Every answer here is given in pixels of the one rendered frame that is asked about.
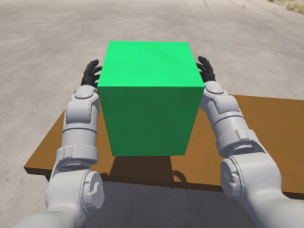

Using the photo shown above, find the right robot upper arm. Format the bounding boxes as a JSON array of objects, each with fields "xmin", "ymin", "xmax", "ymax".
[{"xmin": 220, "ymin": 152, "xmax": 304, "ymax": 228}]

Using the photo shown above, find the table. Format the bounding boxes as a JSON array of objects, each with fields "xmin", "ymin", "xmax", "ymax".
[{"xmin": 24, "ymin": 87, "xmax": 304, "ymax": 228}]

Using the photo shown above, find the left robot upper arm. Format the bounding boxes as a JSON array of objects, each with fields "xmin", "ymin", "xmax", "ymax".
[{"xmin": 10, "ymin": 169, "xmax": 105, "ymax": 228}]

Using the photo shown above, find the left robot forearm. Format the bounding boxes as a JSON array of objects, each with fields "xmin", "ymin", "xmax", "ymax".
[{"xmin": 46, "ymin": 85, "xmax": 101, "ymax": 206}]

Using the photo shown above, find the right robot forearm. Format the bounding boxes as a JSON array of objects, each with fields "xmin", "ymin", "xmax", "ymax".
[{"xmin": 199, "ymin": 81, "xmax": 282, "ymax": 189}]

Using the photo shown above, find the carton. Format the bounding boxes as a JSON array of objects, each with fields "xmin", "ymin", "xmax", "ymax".
[{"xmin": 97, "ymin": 41, "xmax": 205, "ymax": 157}]

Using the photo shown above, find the robot right hand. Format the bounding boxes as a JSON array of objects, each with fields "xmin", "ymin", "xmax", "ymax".
[{"xmin": 196, "ymin": 56, "xmax": 216, "ymax": 83}]

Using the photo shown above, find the robot left hand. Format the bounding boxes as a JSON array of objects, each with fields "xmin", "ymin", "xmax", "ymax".
[{"xmin": 81, "ymin": 59, "xmax": 103, "ymax": 95}]

